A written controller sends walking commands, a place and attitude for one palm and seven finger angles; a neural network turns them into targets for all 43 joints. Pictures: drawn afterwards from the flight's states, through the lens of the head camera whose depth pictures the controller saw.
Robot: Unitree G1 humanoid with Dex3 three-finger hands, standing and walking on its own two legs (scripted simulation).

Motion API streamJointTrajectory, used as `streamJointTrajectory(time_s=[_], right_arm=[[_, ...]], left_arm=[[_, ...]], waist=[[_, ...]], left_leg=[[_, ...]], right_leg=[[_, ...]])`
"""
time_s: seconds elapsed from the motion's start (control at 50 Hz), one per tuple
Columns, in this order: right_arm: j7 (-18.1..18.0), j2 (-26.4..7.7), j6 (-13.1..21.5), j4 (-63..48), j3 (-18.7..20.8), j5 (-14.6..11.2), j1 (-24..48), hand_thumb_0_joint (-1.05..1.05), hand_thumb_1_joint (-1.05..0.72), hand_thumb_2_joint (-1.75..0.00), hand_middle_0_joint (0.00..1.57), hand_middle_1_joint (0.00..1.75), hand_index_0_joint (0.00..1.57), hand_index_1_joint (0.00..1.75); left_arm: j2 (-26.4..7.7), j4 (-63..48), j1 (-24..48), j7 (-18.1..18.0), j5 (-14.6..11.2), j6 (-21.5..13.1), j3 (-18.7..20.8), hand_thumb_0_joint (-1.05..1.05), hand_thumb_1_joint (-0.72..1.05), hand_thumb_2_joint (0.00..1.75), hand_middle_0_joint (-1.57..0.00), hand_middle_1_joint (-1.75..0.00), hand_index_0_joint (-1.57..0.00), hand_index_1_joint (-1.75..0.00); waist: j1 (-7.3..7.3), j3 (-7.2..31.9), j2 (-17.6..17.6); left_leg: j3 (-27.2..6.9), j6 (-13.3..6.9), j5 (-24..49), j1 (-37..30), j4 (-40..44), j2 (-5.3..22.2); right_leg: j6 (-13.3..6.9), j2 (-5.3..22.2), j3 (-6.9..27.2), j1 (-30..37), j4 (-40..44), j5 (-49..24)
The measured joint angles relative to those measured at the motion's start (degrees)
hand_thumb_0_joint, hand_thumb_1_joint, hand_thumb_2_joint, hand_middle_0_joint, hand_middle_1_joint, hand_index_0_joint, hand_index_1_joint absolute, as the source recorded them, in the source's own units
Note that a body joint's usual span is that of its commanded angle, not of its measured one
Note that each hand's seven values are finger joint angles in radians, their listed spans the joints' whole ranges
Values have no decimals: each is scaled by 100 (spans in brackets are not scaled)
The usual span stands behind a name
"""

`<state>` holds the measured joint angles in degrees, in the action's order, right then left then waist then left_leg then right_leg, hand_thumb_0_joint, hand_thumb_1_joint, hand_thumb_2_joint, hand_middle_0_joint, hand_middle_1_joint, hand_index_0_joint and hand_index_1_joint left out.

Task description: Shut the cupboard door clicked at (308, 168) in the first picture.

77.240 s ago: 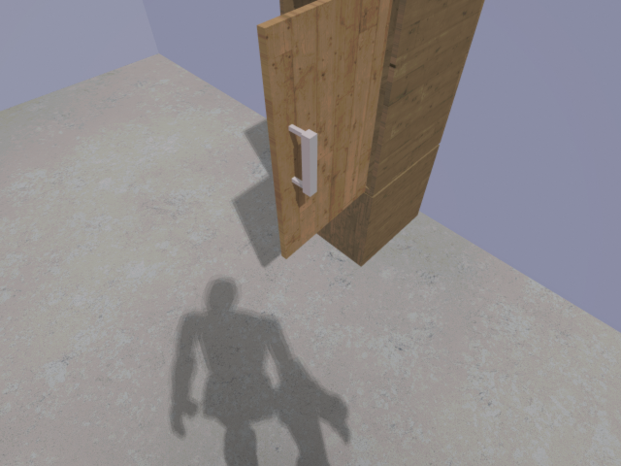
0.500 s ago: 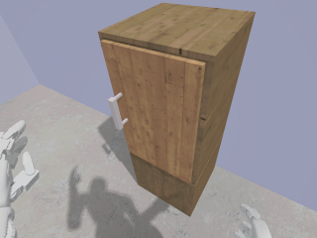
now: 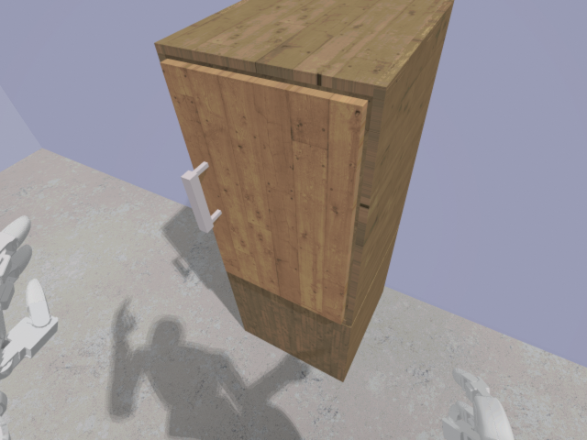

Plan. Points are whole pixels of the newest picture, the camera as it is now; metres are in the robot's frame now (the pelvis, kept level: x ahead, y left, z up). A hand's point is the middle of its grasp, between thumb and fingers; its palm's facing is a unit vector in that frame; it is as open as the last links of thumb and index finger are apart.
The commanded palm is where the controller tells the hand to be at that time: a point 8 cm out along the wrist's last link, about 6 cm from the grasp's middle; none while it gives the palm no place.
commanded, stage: step back with the hand held close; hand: left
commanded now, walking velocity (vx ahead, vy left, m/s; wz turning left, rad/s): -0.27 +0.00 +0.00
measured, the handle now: (204, 197) +0.58 +0.24 -0.02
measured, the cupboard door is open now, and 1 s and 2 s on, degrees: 0 0 0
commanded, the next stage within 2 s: stop stepping back and stand still in 0.90 s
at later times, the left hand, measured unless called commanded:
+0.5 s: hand out of the picture +0.11 +0.30 +0.15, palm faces +0.48 -0.74 -0.46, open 7.4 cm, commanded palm +0.04 +0.33 +0.18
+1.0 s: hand out of the picture +0.00 +0.31 +0.17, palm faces +0.49 -0.76 -0.43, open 7.4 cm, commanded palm -0.05 +0.33 +0.18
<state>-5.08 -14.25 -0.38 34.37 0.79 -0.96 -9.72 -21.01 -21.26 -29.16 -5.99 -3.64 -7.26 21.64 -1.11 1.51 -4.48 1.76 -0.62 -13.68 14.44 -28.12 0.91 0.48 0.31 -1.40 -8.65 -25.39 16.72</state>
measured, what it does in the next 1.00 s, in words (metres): walks backwards: right foot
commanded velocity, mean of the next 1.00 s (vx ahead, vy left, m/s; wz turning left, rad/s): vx -0.32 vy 0.00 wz -0.04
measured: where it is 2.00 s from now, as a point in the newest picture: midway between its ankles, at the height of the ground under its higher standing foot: outside the picture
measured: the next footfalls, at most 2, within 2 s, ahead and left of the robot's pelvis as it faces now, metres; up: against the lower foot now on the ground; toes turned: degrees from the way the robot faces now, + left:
right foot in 0.96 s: -0.19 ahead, -0.10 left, +0.00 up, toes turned +2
left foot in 1.12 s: -0.14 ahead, +0.17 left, +0.00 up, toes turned +1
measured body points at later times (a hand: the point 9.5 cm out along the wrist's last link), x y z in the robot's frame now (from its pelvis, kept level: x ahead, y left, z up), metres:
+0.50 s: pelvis -0.08 +0.02 -0.02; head -0.08 +0.03 +0.43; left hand +0.08 +0.34 +0.18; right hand +0.09 -0.21 -0.09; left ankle +0.01 +0.11 -0.74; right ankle -0.04 -0.12 -0.74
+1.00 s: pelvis -0.19 +0.03 -0.02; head -0.18 +0.05 +0.43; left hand -0.03 +0.34 +0.19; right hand +0.01 -0.19 -0.09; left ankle +0.00 +0.12 -0.73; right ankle -0.23 -0.10 -0.74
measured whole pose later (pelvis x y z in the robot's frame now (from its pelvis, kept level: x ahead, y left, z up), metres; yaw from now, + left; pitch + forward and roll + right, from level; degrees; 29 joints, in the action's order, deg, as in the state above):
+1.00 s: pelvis -0.19 +0.03 -0.02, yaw +1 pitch +1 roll -4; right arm -2.8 -10.0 6.8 37.4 0.6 1.0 -9.3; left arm -24.9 -29.8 -30.7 -8.7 -3.8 -16.1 26.7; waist -1.5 1.0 -1.4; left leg 4.9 0.2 -8.8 34.6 -33.0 4.2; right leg -0.6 -3.4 -0.3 -12.9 -32.9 21.1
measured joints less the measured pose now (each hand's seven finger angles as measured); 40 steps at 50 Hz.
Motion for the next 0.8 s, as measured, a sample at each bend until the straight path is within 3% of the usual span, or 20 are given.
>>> streamJointTrajectory(time_s=[0.22, 0.38, 0.48, 0.66, 0.74, 0.8], right_arm=[[-50, 92, -263, -333, -22, -43, -38, 1, -90, -90, 20, 29, 20, 30], [-53, 133, -28, -325, -92, -29, -193, 1, -90, -90, 20, 30, 20, 30], [-46, 171, 211, -255, -102, 19, -312, 1, -90, -90, 20, 30, 20, 30], [82, 152, 390, 99, -46, 117, -321, 1, -90, -90, 21, 30, 20, 30], [35, 122, 379, 187, -29, 99, -271, 1, -90, -90, 21, 30, 20, 30], [-23, 191, 476, 123, -3, 110, -211, 1, -90, -90, 21, 30, 20, 30]], left_arm=[[-347, -371, -226, -105, -40, -11, 151, 2, 89, 90, -21, -31, -21, -30], [-253, -420, -221, -179, 91, -249, 232, 2, 89, 90, -21, -31, -21, -30], [-212, -442, -36, -197, 220, -399, 326, 2, 89, 90, -21, -31, -21, -30], [-26, -749, -107, -324, 188, -601, 225, 2, 89, 90, -21, -31, -21, -30], [-106, -716, 82, -383, 172, -650, 146, 2, 89, 90, -21, -31, -21, -30], [-272, -611, 240, -348, 185, -682, 300, 2, 89, 90, -21, -31, -21, -30]], waist=[[120, -92, 198], [132, -84, 264], [174, -158, 301], [4, -151, 341], [68, -190, 375], [228, -265, 241]], left_leg=[[147, -159, 259, 313, 0, -90], [51, -248, 368, 714, -316, -78], [-84, -290, 375, 1022, -617, -103], [-90, -54, -571, 1406, -1069, -95], [-66, -136, -122, 1422, -889, -109], [-91, -355, 449, 1504, -661, 58]], right_leg=[[145, 105, 137, -414, -144, -229], [184, 87, 49, -728, -365, -358], [168, -82, 217, -924, -749, -195], [99, -82, 209, -1189, -858, -392], [141, -61, 214, -1261, -881, -337], [93, -344, 258, -1476, -1674, 383]])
